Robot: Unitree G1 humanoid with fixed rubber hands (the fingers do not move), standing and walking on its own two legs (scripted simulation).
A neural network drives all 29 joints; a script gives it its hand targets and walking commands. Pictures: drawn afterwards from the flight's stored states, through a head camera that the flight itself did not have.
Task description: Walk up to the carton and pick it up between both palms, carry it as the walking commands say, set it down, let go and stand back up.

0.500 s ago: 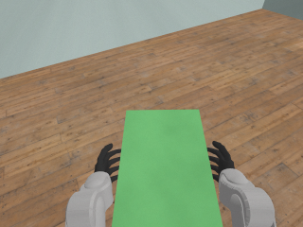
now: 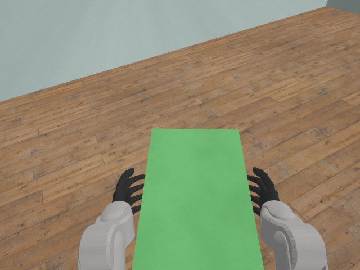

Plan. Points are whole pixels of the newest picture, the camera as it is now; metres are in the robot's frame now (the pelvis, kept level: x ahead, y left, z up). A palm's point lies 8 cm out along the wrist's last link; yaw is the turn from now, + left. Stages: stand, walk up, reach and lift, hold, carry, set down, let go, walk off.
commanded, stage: carry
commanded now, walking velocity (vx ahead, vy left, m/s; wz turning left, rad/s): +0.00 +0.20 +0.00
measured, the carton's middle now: (193, 212) +0.26 +0.00 +0.02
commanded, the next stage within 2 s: none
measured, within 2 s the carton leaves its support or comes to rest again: neither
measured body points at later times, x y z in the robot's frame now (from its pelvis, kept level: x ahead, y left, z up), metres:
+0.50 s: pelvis -0.07 +0.16 +0.00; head -0.07 +0.16 +0.45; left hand +0.18 +0.31 +0.08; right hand +0.19 +0.03 +0.07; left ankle +0.00 +0.22 -0.73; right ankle -0.08 +0.08 -0.72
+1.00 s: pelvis -0.14 +0.31 +0.01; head -0.13 +0.34 +0.46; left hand +0.10 +0.48 +0.07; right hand +0.13 +0.20 +0.08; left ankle -0.09 +0.41 -0.73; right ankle -0.14 +0.17 -0.67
